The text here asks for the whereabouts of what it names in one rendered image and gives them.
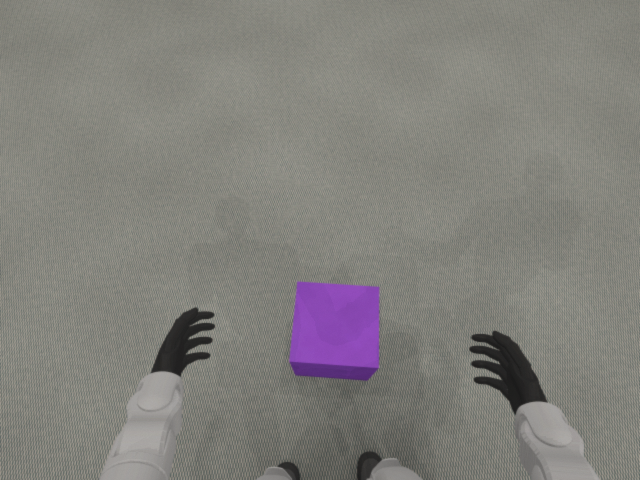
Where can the right robot hand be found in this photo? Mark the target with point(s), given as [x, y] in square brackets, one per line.
[519, 383]

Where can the right robot forearm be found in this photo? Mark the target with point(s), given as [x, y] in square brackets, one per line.
[549, 448]

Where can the left robot forearm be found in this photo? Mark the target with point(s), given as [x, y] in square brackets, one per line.
[145, 448]

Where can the carton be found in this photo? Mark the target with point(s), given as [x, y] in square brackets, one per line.
[335, 331]

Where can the right robot shin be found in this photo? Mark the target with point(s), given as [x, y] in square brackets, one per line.
[390, 462]

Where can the left robot hand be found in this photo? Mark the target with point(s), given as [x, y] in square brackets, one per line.
[172, 354]

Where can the robot right foot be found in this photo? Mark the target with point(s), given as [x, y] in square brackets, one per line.
[366, 463]

